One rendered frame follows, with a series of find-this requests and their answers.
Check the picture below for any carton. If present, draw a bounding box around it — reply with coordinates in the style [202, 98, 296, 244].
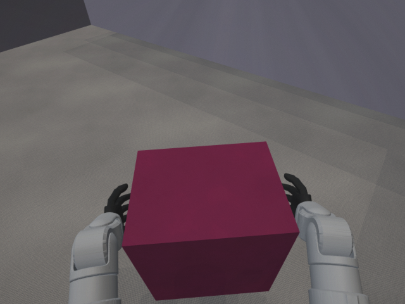
[122, 141, 300, 301]

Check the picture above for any robot left hand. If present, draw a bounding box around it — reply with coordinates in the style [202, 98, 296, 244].
[104, 184, 130, 232]

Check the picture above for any robot left forearm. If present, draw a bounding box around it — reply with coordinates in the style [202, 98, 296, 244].
[68, 212, 124, 304]

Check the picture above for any robot right forearm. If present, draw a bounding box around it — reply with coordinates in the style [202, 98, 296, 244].
[295, 201, 370, 304]

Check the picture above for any robot right hand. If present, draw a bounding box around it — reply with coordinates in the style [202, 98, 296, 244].
[282, 173, 312, 218]

